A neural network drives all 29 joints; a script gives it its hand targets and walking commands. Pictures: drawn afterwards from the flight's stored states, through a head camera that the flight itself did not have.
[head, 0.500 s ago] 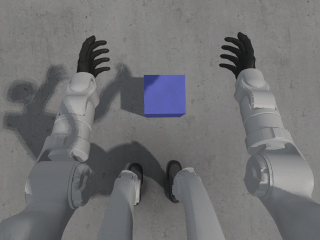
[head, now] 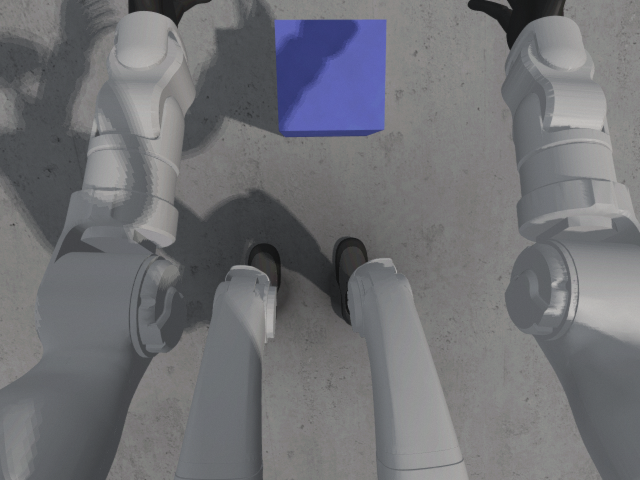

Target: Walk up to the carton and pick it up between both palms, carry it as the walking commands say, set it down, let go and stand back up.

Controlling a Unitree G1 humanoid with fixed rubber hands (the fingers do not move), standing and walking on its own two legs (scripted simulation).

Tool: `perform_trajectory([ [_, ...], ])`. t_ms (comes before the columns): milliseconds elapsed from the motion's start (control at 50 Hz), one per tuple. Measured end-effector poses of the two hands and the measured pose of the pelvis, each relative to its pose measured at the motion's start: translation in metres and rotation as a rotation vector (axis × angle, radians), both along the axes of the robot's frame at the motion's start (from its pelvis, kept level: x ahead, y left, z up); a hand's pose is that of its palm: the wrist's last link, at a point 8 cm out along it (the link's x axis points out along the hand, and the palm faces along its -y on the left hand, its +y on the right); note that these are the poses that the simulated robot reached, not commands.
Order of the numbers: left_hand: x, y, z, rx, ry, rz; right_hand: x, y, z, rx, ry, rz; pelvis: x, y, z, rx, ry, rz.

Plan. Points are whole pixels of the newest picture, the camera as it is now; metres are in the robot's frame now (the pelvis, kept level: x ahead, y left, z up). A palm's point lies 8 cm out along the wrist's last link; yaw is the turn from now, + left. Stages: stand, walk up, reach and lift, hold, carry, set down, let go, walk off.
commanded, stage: reach and lift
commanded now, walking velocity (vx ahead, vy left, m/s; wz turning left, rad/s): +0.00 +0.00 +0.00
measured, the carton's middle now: (327, 87) +0.54 -0.04 -0.52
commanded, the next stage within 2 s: none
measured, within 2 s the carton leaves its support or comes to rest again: neither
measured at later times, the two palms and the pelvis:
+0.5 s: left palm (212, 67) +0.53 +0.12 -0.32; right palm (460, 71) +0.52 -0.21 -0.32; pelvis -0.03 +0.00 -0.16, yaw -1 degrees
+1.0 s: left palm (229, 89) +0.53 +0.12 -0.44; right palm (429, 90) +0.51 -0.21 -0.44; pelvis -0.03 +0.00 -0.25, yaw +1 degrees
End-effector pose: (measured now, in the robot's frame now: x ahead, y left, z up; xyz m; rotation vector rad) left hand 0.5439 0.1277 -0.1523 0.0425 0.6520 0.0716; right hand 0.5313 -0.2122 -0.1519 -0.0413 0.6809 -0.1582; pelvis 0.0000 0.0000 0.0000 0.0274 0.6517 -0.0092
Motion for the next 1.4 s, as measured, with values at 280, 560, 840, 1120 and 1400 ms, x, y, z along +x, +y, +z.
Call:
perform_trajectory([
  [280, -0.003, 0.017, -0.087, 0.043, 0.021, 0.043, 0.004, 0.001, -0.086, -0.003, -0.014, -0.028, -0.028, 0.004, -0.098, 0.012, -0.008, -0.013],
  [560, -0.011, -0.006, -0.181, 0.022, 0.049, 0.013, -0.008, -0.001, -0.18, 0.005, 0.01, -0.036, -0.033, 0.002, -0.174, 0.014, -0.113, -0.02],
  [840, -0.012, 0.001, -0.254, -0.002, 0.079, -0.001, -0.011, 0.011, -0.258, 0.023, 0.067, -0.004, -0.031, -0.002, -0.229, 0.025, -0.098, -0.004],
  [1120, -0.009, 0.006, -0.294, 0.007, 0.094, -0.008, -0.004, 0.006, -0.288, 0.01, 0.066, -0.018, -0.019, 0.004, -0.263, -0.005, -0.108, 0.003],
  [1400, -0.003, 0.0, -0.297, 0.004, 0.081, -0.032, -0.02, 0.01, -0.313, 0.027, 0.082, -0.019, -0.012, 0.008, -0.27, -0.006, -0.112, 0.018],
])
